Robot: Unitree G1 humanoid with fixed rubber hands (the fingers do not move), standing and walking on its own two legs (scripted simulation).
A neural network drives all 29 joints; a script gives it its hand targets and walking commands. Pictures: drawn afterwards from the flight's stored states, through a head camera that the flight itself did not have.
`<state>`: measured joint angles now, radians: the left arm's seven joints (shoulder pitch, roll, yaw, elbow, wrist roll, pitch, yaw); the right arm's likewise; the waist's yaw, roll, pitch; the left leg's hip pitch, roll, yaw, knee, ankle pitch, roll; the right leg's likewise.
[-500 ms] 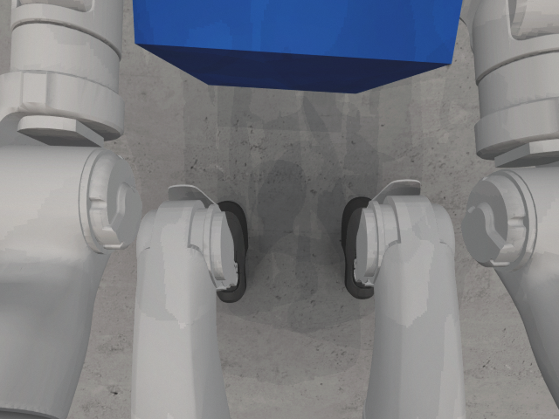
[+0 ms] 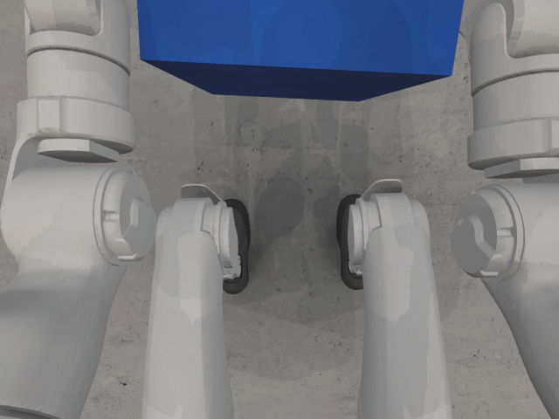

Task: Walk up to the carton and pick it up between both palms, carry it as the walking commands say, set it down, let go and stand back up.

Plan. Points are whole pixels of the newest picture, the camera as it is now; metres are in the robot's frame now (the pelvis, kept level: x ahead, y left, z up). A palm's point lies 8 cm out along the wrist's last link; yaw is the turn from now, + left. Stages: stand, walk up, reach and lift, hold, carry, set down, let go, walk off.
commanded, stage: reach and lift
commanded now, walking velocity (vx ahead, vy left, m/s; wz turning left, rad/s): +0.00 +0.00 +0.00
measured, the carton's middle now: out of the picture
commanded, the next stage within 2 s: none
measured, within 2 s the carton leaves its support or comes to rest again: neither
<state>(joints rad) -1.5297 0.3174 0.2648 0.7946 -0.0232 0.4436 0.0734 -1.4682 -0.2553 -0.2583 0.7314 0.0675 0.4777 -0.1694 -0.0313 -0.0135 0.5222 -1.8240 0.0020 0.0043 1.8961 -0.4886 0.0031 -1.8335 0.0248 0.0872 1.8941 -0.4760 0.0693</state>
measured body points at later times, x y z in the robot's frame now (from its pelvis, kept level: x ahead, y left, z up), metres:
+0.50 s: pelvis +0.00 +0.00 +0.05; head +0.33 -0.01 +0.34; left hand +0.58 +0.15 -0.02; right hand +0.56 -0.18 -0.03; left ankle +0.15 +0.12 -0.43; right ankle +0.15 -0.14 -0.43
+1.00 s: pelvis -0.01 +0.00 +0.10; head +0.29 -0.01 +0.42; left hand +0.56 +0.15 +0.05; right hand +0.54 -0.18 +0.04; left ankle +0.15 +0.12 -0.43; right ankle +0.15 -0.14 -0.43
